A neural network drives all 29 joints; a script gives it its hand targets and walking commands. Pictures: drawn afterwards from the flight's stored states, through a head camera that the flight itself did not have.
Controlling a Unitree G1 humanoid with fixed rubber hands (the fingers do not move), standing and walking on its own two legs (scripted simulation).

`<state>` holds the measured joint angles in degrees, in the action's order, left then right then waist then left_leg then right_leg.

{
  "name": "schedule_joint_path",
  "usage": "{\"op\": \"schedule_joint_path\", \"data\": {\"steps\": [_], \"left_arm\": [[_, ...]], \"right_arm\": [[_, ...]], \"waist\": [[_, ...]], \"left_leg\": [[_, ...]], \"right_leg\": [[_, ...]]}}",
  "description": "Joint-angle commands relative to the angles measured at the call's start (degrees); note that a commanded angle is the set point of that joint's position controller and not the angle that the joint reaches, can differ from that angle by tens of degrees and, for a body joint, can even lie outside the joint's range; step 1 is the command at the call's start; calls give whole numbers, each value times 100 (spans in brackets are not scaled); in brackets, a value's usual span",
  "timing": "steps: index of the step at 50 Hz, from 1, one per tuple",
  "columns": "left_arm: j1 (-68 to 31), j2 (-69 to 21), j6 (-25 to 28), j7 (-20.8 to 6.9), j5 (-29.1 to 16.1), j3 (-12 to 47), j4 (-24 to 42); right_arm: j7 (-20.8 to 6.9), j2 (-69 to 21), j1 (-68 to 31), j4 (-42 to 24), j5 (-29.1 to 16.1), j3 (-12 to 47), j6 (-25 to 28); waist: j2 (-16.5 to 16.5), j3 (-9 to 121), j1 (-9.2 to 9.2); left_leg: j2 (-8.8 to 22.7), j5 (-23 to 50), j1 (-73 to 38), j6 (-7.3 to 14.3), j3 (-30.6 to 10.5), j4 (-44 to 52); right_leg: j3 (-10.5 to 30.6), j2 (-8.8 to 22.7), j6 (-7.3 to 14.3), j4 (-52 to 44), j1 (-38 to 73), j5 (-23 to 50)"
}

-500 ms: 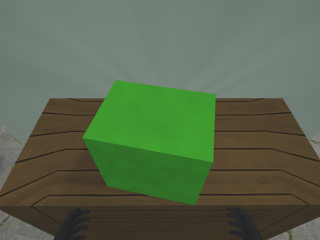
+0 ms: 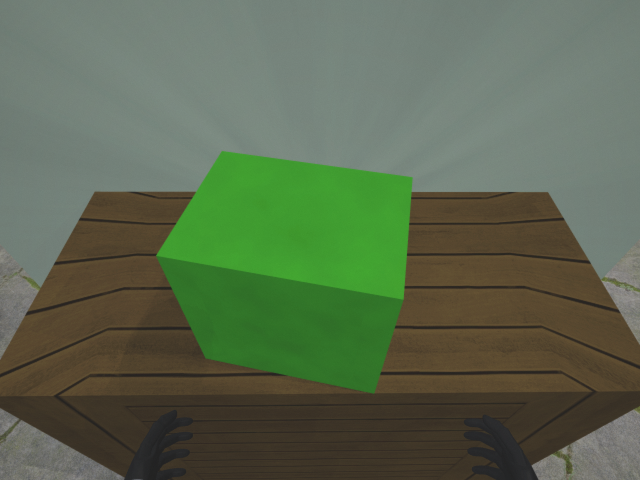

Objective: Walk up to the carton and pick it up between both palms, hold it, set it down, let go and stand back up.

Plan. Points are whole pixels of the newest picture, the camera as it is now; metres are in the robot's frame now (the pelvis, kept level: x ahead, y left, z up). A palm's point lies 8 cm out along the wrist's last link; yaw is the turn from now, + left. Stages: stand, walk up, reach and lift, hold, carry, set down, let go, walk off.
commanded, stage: let go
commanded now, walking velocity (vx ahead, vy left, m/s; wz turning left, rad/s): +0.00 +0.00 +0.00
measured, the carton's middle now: (300, 275) +0.38 +0.05 +0.03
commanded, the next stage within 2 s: stand in 0.08 s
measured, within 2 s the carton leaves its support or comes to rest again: neither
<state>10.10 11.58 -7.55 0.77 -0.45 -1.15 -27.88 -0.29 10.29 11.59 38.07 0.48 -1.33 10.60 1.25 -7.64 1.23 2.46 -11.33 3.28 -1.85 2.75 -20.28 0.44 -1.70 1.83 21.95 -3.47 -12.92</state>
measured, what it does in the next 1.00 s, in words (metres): stands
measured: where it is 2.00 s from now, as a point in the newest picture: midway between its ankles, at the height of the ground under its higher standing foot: outside the picture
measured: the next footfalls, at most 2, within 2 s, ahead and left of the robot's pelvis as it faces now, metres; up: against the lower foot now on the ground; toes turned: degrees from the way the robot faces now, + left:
none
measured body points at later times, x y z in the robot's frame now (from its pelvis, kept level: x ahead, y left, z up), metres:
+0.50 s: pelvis +0.00 +0.01 -0.01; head +0.01 +0.00 +0.44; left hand +0.11 +0.24 -0.12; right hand +0.05 -0.25 -0.15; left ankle +0.00 +0.14 -0.75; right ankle +0.00 -0.10 -0.75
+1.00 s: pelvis -0.01 +0.03 +0.00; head +0.00 +0.02 +0.45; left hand +0.02 +0.26 -0.15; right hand -0.03 -0.20 -0.17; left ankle +0.00 +0.14 -0.75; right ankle +0.00 -0.10 -0.75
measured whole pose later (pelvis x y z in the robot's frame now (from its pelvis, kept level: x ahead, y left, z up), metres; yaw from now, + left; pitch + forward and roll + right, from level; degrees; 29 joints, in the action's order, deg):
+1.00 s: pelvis -0.01 +0.03 +0.00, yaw -4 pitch +1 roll +1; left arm 21.0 8.3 1.5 1.8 1.7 -1.9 -53.1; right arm 0.6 9.5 18.1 60.8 1.8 -3.9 -0.5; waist -1.1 0.3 -0.2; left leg 1.3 -12.7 12.7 0.8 7.1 -24.7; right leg 5.4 -0.7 -0.8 26.8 -14.9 -12.6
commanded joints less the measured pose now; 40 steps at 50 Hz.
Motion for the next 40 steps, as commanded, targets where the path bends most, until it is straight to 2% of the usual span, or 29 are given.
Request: {"op": "schedule_joint_path", "data": {"steps": [1, 4, 5, 6, 7, 8, 9, 12, 13, 15, 16, 18, 19, 20, 22, 24, 25, 26, 27, 28, 29, 30, 31, 35, 36, 37, 38, 39, 40], "left_arm": [[-492, 550, 120, 21, -16, -130, 565], [-549, 625, 31, 71, 15, -128, 646], [438, 709, 420, -28, 430, -331, 76], [746, 745, 606, -111, 436, -255, -198], [513, 695, 760, -137, 457, -279, -180], [298, 730, 831, -190, 429, -289, -182], [268, 679, 900, -182, 418, -301, -179], [50, 608, 968, -194, 387, -275, -150], [168, 492, 994, -210, 270, -254, -148], [487, 562, 1027, -136, 323, -272, -408], [386, 716, 1030, -113, 287, -287, -373], [453, 580, 1060, -105, 298, -270, -391], [599, 491, 1074, -130, 274, -254, -501], [808, 350, 1090, -110, 303, -240, -664], [687, 547, 1080, -107, 263, -251, -671], [1131, 418, 1049, -76, 268, -235, -949], [1139, 589, 970, -32, 276, -289, -974], [903, 550, 953, -34, 251, -242, -914], [1070, 266, 945, -11, 259, -172, -1103], [1168, 332, 1006, 34, 233, -199, -1043], [890, 314, 1039, 46, 217, -154, -1176], [830, 390, 1061, 0, 246, -158, -1154], [978, 326, 1013, 49, 268, -160, -1236], [990, 262, 911, 125, 258, -221, -1556], [1058, 296, 905, 97, 244, -222, -1575], [1268, 317, 918, 72, 243, -212, -1724], [1195, 199, 985, 64, 216, -163, -1735], [1236, 352, 1017, 58, 253, -258, -1798], [1210, 120, 1006, 86, 232, -131, -1849]], "right_arm": [[17, 469, -268, -572, 71, -69, 67], [-8, 549, -299, -569, -9, -168, 4], [-34, 1055, -49, 30, 389, -319, -611], [7, 899, 39, -75, 378, -341, -876], [-28, 885, 294, -12, 269, -306, -1027], [-93, 1000, 358, 9, 189, -380, -1061], [-139, 782, 187, 62, 198, -296, -1082], [-290, 912, 257, 254, 120, -369, -1082], [-273, 941, 155, 228, 218, -400, -1069], [-230, 865, 169, 368, 221, -428, -1075], [-168, 830, 526, 515, 178, -381, -1065], [-147, 1037, 306, 594, 138, -427, -1027], [-144, 916, 330, 685, 154, -359, -1027], [-121, 758, 215, 738, 226, -356, -1076], [-97, 946, 705, 944, 117, -434, -1057], [-101, 739, 466, 1002, 230, -339, -1055], [-101, 688, 604, 1057, 177, -364, -1039], [-86, 689, 452, 975, 199, -340, -1058], [-46, 772, 597, 1153, 194, -385, -1086], [8, 892, 638, 1197, 204, -410, -1076], [12, 809, 836, 1308, 181, -427, -1086], [-1, 936, 836, 1349, 144, -467, -1049], [2, 686, 899, 1425, 150, -389, -1081], [52, 625, 770, 1580, 144, -358, -1044], [71, 643, 569, 1582, 195, -355, -1060], [81, 650, 902, 1688, 147, -339, -1055], [71, 600, 705, 1733, 165, -342, -1051], [29, 512, 743, 1773, 122, -376, -1057], [47, 470, 966, 1833, 103, -376, -1070]], "waist": [[106, 586, -14], [18, 470, 3], [-1360, -180, 30], [-1282, 154, 53], [-868, 457, -108], [-397, 742, -134], [128, 1072, 0], [630, 1348, -141], [662, 1343, -111], [403, 1319, -121], [406, 1323, -311], [212, 1236, -194], [-86, 1240, -108], [-244, 1108, -82], [92, 1311, -207], [-212, 784, -22], [-321, 687, -86], [-180, 671, -171], [-362, 649, -70], [-216, 756, 26], [316, 673, -287], [98, 767, -176], [-173, 704, -205], [-140, 492, -98], [-15, 416, -27], [-17, 596, -118], [-630, 469, -46], [-424, 533, -71], [-174, 505, -244]], "left_leg": [[-269, 513, -353, 111, 295, 78], [-250, 216, -287, 150, 288, 172], [380, 463, 728, 76, -352, 88], [357, -201, 905, 220, -364, -43], [320, 31, 798, 195, -314, -121], [376, -129, 957, 268, -377, -197], [303, 63, 717, 251, -350, -384], [124, -233, 674, 155, -126, -812], [213, -333, 631, 210, -137, -865], [125, -247, 609, 143, -185, -722], [163, -205, 537, 195, -118, -754], [302, 7, 534, 302, -346, -582], [379, -153, 793, 365, -443, -400], [319, 95, 774, 374, -295, -528], [225, 53, 792, 391, -198, -582], [307, -28, 1046, 398, -255, -347], [274, -262, 932, 372, -260, -352], [295, -289, 916, 342, -285, -342], [391, -419, 1005, 460, -383, -151], [412, -300, 1064, 486, -417, -116], [313, -9, 897, 472, -330, -254], [305, -39, 739, 462, -370, -268], [323, -169, 718, 460, -241, -180], [609, -1133, 1301, 628, -673, 381], [462, -952, 1042, 584, -511, 326], [406, -646, 925, 530, -379, 228], [397, -634, 1118, 490, -404, 212], [321, -509, 923, 437, -285, 127], [462, -886, 1114, 486, -409, 305]], "right_leg": [[23, 248, -177, -600, -598, 555], [6, 253, -192, -630, -738, 100], [595, 460, -94, -222, -1613, 472], [619, 531, -107, -182, -1104, 613], [501, 483, -113, 89, -804, 1004], [477, 508, -177, 173, -719, 1213], [445, 407, -109, 325, -777, 1451], [832, 610, 96, 189, -1191, 1711], [918, 668, 59, 39, -1329, 1399], [949, 660, 124, 154, -1329, 1690], [1029, 721, 169, 146, -1473, 1912], [726, 486, 123, 274, -1520, 1676], [613, 389, 50, 377, -1279, 1172], [713, 413, 116, 426, -1355, 1354], [761, 484, 173, 404, -1048, 1501], [830, 611, 154, 411, -1230, 1538], [1004, 616, 249, 129, -1587, 1046], [877, 560, 218, 170, -1673, 773], [813, 454, 120, 257, -1505, 721], [769, 459, 96, 292, -1369, 775], [810, 503, 104, 242, -1452, 1155], [945, 488, 172, 50, -1559, 817], [875, 489, 125, 197, -1605, 1019], [621, 306, -12, 282, -1383, 512], [653, 275, 12, 172, -1494, 434], [731, 310, -4, 153, -1450, 681], [840, 391, 79, 174, -1390, 517], [897, 420, 52, 164, -1580, 390], [782, 406, 10, 41, -1459, 485]]}}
